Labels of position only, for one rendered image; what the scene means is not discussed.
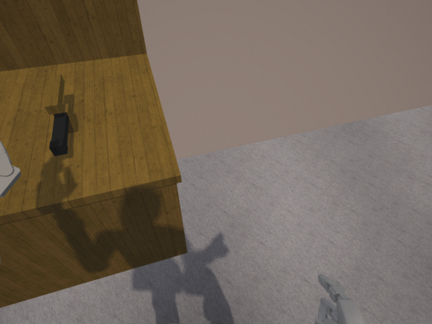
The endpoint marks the tap lever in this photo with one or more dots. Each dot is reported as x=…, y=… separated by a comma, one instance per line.
x=59, y=141

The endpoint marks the robot right hand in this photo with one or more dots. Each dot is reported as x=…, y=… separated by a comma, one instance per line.
x=346, y=311

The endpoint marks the robot left hand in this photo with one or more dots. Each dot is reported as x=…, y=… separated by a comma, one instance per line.
x=9, y=174

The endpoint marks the counter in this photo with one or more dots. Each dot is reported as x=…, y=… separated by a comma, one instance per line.
x=111, y=203

